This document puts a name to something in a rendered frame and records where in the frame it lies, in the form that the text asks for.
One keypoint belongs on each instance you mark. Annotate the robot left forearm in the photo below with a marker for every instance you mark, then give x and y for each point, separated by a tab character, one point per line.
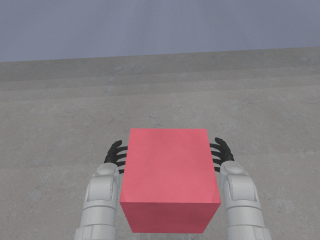
100	205

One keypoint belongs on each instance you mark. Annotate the carton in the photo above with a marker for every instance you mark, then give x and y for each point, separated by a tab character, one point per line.
169	182

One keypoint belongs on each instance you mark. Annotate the left robot hand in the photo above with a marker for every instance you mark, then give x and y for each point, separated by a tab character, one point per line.
112	156

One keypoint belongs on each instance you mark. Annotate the robot right forearm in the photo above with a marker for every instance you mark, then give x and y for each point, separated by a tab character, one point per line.
242	204

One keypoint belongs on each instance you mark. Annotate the right robot hand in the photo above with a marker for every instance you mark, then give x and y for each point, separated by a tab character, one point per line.
224	154

